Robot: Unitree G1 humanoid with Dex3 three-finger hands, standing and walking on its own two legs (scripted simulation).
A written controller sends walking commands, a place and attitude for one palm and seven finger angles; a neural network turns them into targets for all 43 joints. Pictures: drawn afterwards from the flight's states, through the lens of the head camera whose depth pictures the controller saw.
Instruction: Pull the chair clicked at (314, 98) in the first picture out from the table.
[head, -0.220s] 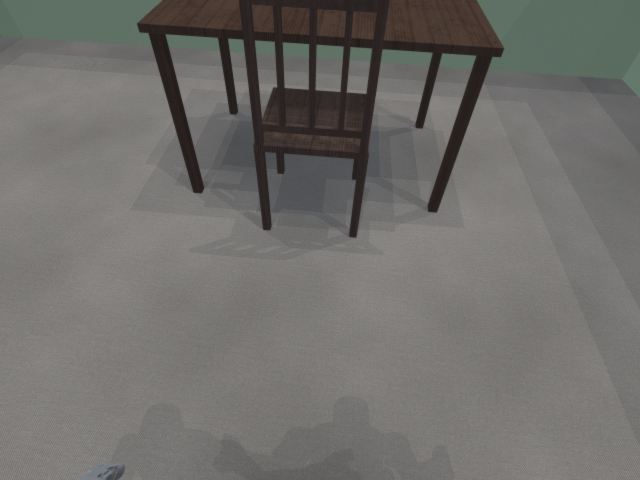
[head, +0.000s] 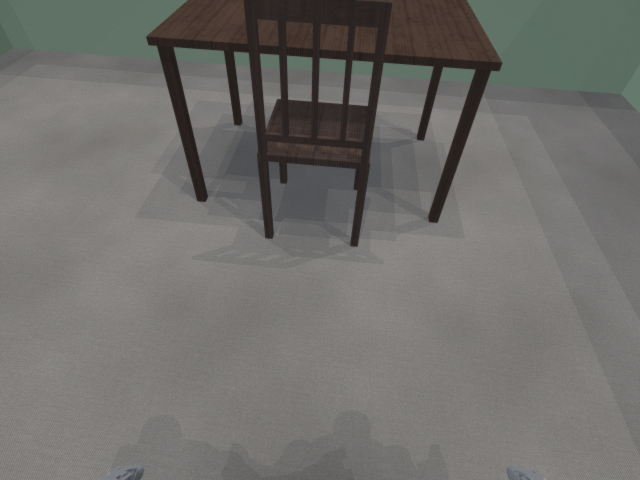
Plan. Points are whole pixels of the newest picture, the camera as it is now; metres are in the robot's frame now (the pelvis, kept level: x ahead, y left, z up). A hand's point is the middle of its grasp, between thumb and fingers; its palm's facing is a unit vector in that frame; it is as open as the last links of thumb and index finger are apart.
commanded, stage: stand and wait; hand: left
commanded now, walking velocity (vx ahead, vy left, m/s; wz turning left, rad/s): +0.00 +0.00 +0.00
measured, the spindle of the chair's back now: (315, 85) +1.22 +0.09 -0.07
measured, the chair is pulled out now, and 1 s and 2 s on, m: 0.00 0.00 0.00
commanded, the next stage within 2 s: look at it before walking up in 0.60 s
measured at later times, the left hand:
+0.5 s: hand out of the picture +0.04 +0.23 -0.16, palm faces -0.04 -0.95 -0.32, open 7.4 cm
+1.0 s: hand out of the picture +0.07 +0.22 -0.15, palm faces -0.03 -0.95 -0.32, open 7.4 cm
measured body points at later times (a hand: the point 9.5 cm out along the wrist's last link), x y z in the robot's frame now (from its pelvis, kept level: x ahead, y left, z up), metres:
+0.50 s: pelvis -0.01 -0.01 +0.00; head -0.01 -0.01 +0.45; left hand +0.05 +0.28 -0.13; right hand +0.05 -0.31 -0.13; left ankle -0.01 +0.10 -0.74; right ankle +0.00 -0.14 -0.74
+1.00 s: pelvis -0.01 -0.02 +0.01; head -0.01 -0.01 +0.46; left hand +0.07 +0.27 -0.13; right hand +0.07 -0.31 -0.13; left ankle -0.01 +0.10 -0.74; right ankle +0.00 -0.14 -0.74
